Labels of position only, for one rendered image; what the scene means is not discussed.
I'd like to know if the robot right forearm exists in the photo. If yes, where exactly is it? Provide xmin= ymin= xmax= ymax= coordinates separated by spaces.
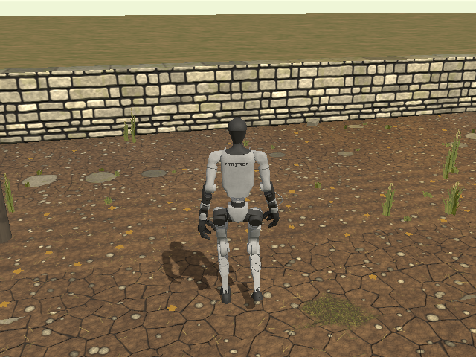
xmin=264 ymin=181 xmax=278 ymax=213

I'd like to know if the robot left foot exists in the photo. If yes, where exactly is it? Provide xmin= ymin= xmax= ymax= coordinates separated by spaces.
xmin=220 ymin=286 xmax=231 ymax=304

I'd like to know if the robot left forearm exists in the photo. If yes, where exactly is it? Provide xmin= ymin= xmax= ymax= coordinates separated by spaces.
xmin=199 ymin=182 xmax=212 ymax=220

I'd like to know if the robot right foot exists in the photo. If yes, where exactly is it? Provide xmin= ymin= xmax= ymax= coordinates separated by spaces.
xmin=251 ymin=289 xmax=263 ymax=301

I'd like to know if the robot foot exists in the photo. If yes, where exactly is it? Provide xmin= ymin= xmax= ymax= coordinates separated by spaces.
xmin=220 ymin=286 xmax=231 ymax=304
xmin=251 ymin=289 xmax=263 ymax=301

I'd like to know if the robot right hand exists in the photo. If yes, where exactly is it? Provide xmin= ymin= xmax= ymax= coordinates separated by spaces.
xmin=263 ymin=211 xmax=280 ymax=228

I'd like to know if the left robot upper arm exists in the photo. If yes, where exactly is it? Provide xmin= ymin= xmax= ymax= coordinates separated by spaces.
xmin=205 ymin=150 xmax=222 ymax=193

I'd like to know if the robot left hand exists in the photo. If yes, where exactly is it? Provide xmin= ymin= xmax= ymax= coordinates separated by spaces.
xmin=198 ymin=220 xmax=216 ymax=240

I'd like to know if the right robot upper arm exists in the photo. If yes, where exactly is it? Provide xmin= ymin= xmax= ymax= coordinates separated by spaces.
xmin=253 ymin=150 xmax=271 ymax=192

